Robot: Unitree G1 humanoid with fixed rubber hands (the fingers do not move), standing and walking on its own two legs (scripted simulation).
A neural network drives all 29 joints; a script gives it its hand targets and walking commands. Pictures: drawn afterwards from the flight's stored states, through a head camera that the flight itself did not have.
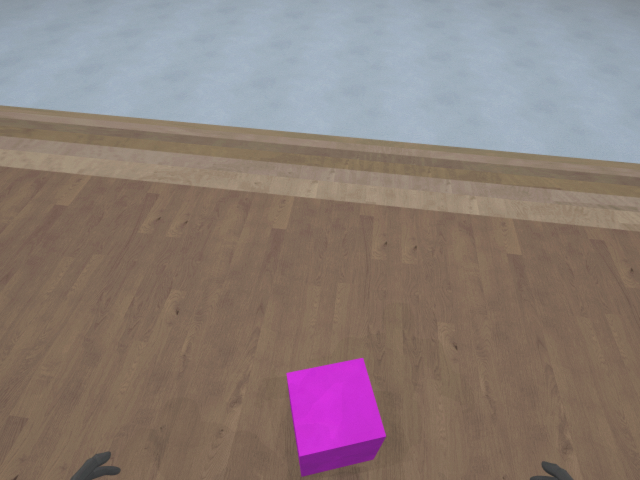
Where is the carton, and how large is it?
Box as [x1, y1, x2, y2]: [286, 358, 385, 476]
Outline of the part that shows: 362,358 286,373 301,476 372,459 384,439 385,434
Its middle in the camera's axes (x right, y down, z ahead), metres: +0.03 +0.49 +1.07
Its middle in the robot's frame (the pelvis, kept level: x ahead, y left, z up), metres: +0.38 -0.03 -0.66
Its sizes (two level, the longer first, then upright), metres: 0.210 0.200 0.250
